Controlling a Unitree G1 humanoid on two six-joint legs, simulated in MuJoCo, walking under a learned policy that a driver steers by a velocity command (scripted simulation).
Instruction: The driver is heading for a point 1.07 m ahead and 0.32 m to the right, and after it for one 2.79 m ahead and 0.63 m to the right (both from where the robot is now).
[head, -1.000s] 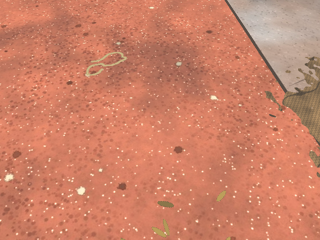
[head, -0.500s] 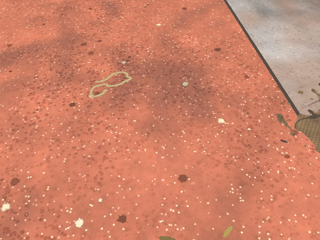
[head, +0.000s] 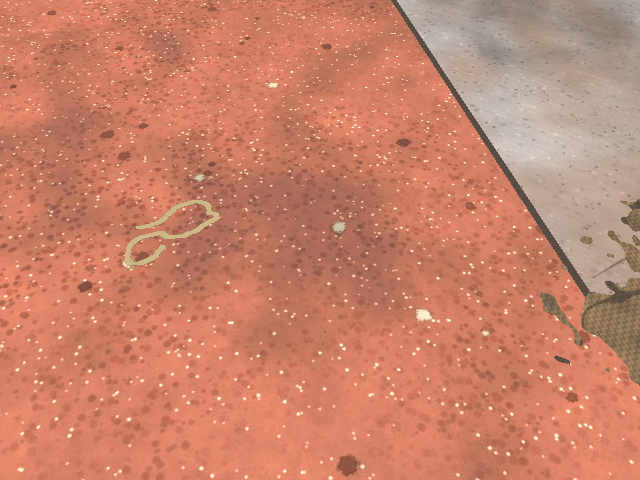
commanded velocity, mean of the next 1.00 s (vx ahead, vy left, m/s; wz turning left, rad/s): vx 0.50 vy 0.00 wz -0.03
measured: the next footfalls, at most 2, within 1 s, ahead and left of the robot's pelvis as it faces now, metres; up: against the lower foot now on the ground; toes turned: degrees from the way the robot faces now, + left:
right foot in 0.30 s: +0.34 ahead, -0.17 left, +0.00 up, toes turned -2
left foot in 0.88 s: +0.66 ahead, +0.07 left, +0.00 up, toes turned +3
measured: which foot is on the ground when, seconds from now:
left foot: down 0.00-0.30, up 0.32-0.86, down 0.88-1.00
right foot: up 0.00-0.28, down 0.30-0.88, up 0.90-1.00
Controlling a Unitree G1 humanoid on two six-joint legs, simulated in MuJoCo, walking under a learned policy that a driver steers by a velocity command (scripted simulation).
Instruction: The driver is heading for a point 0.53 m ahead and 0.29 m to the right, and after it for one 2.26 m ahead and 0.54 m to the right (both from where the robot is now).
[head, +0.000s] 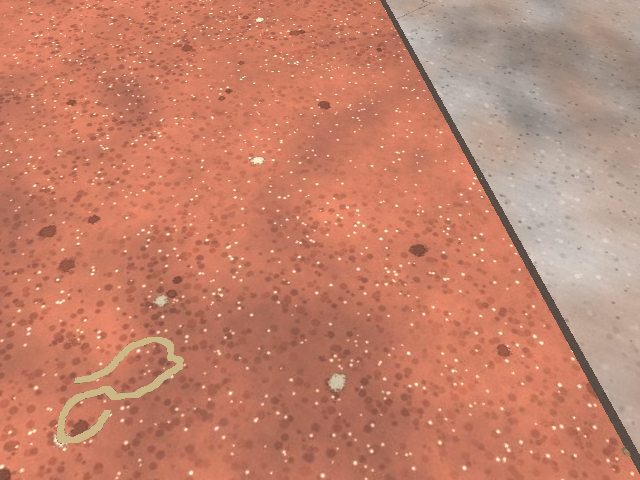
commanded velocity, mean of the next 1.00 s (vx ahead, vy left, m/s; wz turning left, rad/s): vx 0.16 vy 0.00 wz -0.53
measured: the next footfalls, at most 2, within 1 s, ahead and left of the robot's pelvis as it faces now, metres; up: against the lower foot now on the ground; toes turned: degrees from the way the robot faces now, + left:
right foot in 0.40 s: +0.31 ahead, -0.14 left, +0.00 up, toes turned -14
left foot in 0.90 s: +0.37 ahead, +0.07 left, +0.00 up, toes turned -35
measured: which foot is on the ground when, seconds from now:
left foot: down 0.00-0.38, up 0.40-0.88, down 0.90-1.00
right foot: up 0.00-0.38, down 0.40-0.90, up 0.92-1.00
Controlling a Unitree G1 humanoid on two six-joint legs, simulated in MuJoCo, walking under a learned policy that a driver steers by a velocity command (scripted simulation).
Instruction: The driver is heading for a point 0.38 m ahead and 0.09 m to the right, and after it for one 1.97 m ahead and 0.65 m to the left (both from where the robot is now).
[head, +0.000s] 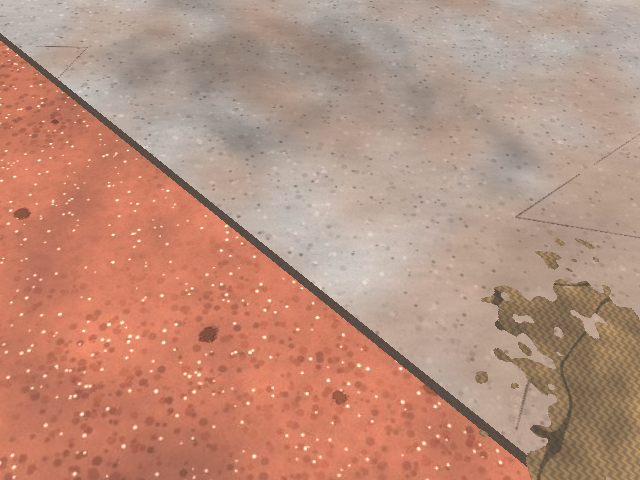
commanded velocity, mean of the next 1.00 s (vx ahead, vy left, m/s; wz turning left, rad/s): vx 0.21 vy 0.00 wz -0.47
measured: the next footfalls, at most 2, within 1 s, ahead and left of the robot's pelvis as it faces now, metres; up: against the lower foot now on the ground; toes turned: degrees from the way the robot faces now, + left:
right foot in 0.34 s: +0.01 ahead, -0.15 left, +0.00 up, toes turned -14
left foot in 0.80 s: +0.23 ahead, +0.01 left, +0.00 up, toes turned -28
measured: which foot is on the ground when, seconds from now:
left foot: down 0.00-0.34, up 0.36-0.78, down 0.80-1.00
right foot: up 0.00-0.32, down 0.34-0.82, up 0.84-1.00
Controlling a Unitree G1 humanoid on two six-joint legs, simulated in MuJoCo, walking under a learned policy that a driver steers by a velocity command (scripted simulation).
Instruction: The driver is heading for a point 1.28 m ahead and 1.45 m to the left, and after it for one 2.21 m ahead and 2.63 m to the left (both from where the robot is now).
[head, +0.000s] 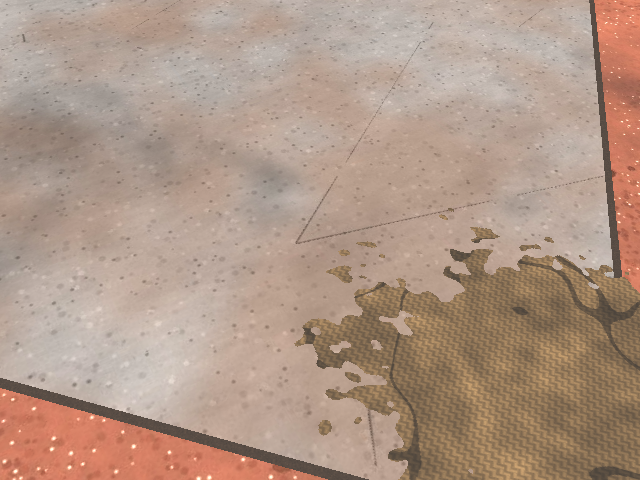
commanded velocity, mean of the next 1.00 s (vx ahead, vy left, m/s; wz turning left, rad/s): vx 0.49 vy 0.00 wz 0.47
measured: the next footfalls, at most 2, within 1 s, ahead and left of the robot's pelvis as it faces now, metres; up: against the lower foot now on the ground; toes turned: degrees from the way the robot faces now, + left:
right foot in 0.26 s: +0.31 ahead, -0.14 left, +0.00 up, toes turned +8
left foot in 0.76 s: +0.51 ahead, +0.20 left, +0.00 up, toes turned +26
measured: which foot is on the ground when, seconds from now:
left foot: down 0.00-0.28, up 0.30-0.74, down 0.76-1.00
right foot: up 0.00-0.24, down 0.26-0.76, up 0.78-1.00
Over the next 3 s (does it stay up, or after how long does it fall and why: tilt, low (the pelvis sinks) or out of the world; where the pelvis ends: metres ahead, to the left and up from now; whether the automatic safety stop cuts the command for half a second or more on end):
stays up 0.90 0.54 -0.01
